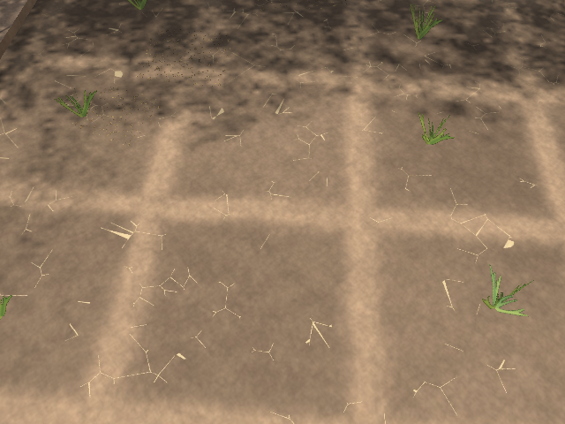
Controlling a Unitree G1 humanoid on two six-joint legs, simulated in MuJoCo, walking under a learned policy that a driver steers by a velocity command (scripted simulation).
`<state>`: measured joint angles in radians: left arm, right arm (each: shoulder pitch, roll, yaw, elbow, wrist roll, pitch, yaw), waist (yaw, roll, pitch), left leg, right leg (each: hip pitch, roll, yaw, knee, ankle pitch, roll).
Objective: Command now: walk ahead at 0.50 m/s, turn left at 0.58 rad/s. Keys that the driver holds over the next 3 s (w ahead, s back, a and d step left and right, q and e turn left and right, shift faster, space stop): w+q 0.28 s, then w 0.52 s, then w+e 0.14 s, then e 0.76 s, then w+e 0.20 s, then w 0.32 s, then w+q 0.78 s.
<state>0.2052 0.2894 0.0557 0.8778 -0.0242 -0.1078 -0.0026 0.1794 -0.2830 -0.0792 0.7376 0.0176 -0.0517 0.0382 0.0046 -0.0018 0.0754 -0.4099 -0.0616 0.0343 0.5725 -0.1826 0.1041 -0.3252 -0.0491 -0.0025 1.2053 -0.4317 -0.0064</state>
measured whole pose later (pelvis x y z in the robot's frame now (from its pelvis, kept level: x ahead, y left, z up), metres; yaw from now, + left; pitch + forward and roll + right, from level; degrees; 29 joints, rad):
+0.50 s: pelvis +0.30 -0.04 +0.00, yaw +14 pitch +2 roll -1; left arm 0.14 0.27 0.06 0.79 0.00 -0.12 -0.04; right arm 0.35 -0.28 -0.06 0.77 0.02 -0.04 -0.02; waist -0.02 0.03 0.01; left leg -0.33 -0.06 -0.13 1.15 -0.44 0.04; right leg -0.38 0.05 -0.01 0.50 -0.16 -0.04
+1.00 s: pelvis +0.55 +0.08 +0.01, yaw +12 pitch +2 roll +0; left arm 0.36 0.30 0.04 0.90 -0.03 -0.07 -0.01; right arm 0.11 -0.25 -0.04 0.66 -0.01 -0.08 0.02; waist 0.04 -0.03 0.03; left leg -0.39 0.01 0.05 0.52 -0.17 0.03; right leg -0.33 -0.01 0.05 1.10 -0.45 0.00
